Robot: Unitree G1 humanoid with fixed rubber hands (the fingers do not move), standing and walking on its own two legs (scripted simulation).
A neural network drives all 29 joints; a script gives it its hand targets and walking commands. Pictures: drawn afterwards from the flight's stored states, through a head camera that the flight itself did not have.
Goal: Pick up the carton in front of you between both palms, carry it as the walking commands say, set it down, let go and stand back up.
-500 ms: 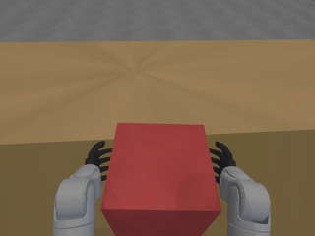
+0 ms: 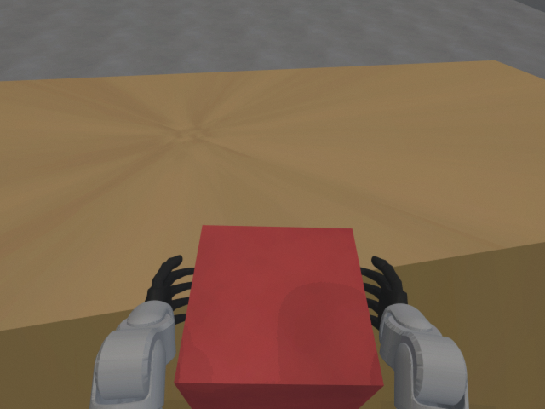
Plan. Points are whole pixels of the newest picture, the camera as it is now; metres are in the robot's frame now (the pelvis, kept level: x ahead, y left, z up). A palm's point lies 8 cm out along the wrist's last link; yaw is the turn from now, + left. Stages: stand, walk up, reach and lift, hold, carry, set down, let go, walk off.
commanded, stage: carry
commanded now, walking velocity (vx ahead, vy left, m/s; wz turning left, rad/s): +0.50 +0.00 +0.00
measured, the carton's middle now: (274, 332) +0.27 -0.01 +0.00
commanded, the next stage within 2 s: none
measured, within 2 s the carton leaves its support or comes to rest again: neither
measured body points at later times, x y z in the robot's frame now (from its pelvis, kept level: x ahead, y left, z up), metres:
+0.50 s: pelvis +0.35 -0.03 +0.00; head +0.36 -0.04 +0.45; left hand +0.62 +0.14 +0.08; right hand +0.65 -0.16 +0.08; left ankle +0.46 +0.13 -0.70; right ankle +0.26 -0.11 -0.75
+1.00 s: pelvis +0.68 +0.02 -0.01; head +0.72 +0.02 +0.44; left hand +1.03 +0.17 +0.10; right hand +1.04 -0.13 +0.10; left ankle +0.59 +0.09 -0.75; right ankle +0.81 -0.11 -0.71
